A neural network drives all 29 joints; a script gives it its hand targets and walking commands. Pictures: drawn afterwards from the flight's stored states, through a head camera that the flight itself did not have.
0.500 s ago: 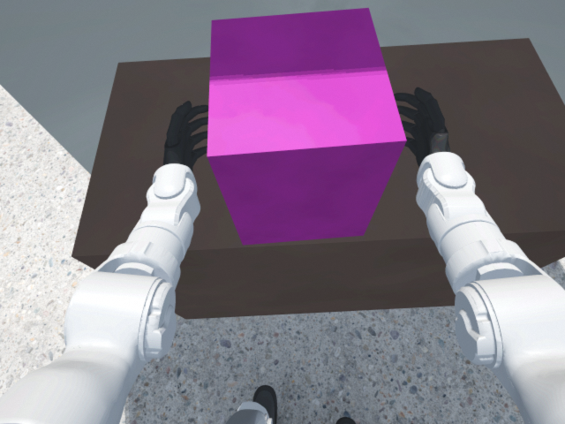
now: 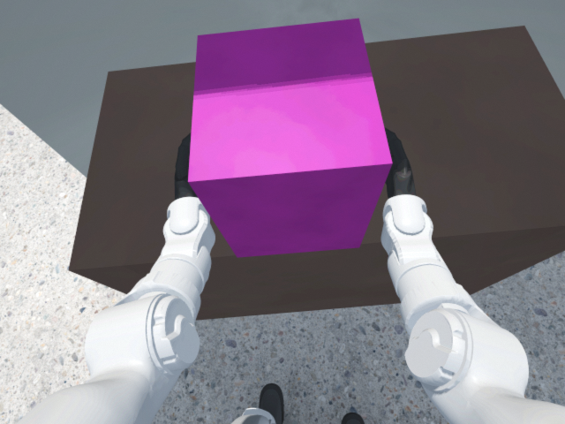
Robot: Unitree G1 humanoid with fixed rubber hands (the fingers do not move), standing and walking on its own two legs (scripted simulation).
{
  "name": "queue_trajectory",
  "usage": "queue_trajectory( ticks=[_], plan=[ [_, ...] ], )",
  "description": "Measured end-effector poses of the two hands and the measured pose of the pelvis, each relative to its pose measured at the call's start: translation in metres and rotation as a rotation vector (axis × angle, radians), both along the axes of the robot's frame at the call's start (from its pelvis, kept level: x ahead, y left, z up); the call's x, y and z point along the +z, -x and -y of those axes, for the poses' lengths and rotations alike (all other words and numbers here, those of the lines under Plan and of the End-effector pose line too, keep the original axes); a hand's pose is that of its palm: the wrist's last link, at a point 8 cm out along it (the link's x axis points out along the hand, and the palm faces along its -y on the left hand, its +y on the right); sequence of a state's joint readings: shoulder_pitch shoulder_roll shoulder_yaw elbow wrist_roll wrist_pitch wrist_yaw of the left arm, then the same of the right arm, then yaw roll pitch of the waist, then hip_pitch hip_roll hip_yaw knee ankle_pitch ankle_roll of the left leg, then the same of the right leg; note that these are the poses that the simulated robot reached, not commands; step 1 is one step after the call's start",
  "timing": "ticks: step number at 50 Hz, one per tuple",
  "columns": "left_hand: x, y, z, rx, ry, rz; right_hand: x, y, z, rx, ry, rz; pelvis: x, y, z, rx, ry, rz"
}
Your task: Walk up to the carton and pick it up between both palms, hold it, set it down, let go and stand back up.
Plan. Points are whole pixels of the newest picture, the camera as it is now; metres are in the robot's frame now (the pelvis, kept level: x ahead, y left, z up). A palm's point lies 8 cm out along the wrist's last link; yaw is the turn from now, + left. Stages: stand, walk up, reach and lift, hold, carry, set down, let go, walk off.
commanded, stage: reach and lift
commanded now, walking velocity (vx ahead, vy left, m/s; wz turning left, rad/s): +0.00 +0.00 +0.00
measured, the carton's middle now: (289, 155) +0.49 +0.07 +0.02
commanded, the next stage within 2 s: none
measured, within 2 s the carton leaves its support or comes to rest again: neither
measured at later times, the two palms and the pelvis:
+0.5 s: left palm (191, 192) +0.43 +0.21 +0.00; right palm (397, 186) +0.46 -0.09 +0.00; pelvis +0.01 -0.01 +0.00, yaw +1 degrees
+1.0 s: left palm (191, 193) +0.43 +0.21 -0.01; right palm (397, 187) +0.46 -0.09 -0.01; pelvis +0.00 +0.00 -0.01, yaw +0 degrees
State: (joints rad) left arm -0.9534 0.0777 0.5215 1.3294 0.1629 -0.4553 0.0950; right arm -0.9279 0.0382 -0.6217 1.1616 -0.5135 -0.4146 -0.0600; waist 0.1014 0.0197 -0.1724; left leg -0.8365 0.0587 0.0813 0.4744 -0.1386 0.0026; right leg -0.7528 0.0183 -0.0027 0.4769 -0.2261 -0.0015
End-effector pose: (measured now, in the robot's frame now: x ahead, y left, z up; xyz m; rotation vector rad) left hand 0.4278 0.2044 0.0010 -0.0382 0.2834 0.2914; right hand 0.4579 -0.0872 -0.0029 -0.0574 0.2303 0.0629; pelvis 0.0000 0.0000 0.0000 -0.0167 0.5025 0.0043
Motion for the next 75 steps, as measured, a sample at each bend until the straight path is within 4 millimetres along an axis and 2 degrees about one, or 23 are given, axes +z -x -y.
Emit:
queue_trajectory(
  ticks=[8,16,37,65,75],
  plan=[
    [-0.001,0.001,0.000,0.002,0.014,0.001,0.001,0.000,0.001,0.015,0.005,-0.015,0.001,-0.009,0.007,0.005,-0.007,0.023],
    [-0.003,0.001,-0.001,0.000,0.018,0.020,-0.001,0.001,0.001,0.013,-0.004,-0.009,0.000,-0.010,0.010,0.016,-0.009,0.021],
    [-0.006,0.001,-0.002,-0.016,0.022,0.043,-0.002,0.002,0.000,-0.003,-0.022,-0.003,-0.005,-0.006,0.001,0.013,0.006,0.005],
    [-0.009,0.002,-0.001,-0.008,0.035,0.054,-0.004,0.003,0.000,-0.007,-0.043,-0.006,-0.022,-0.002,-0.002,0.011,0.019,-0.003],
    [-0.012,0.004,0.001,0.023,0.048,0.091,-0.005,0.005,0.001,-0.013,-0.001,0.041,-0.032,-0.001,0.000,0.019,0.024,-0.009]
  ],
)
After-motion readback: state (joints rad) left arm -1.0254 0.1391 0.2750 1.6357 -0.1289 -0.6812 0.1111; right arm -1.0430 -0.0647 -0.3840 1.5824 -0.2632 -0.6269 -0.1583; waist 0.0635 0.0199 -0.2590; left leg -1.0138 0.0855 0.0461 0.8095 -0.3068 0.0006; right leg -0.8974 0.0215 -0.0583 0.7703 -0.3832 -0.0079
